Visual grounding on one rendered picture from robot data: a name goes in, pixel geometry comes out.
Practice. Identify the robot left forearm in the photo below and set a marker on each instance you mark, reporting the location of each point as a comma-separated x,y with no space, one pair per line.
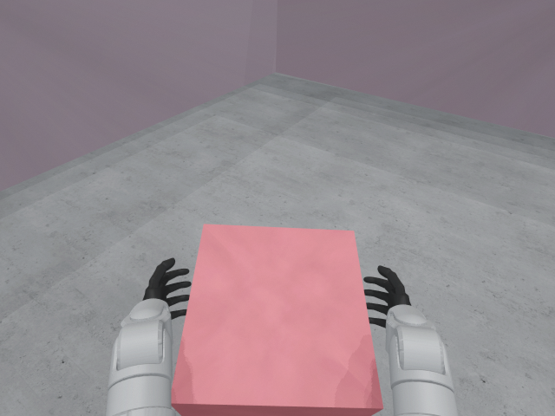
141,369

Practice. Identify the robot left hand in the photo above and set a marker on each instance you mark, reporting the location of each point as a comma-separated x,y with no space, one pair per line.
157,289

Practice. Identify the robot right hand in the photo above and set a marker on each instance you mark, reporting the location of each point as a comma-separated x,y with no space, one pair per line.
396,293

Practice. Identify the carton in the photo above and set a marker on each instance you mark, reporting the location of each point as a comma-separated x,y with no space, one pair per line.
276,325

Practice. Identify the robot right forearm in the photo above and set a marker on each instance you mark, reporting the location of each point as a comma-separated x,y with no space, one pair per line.
420,375

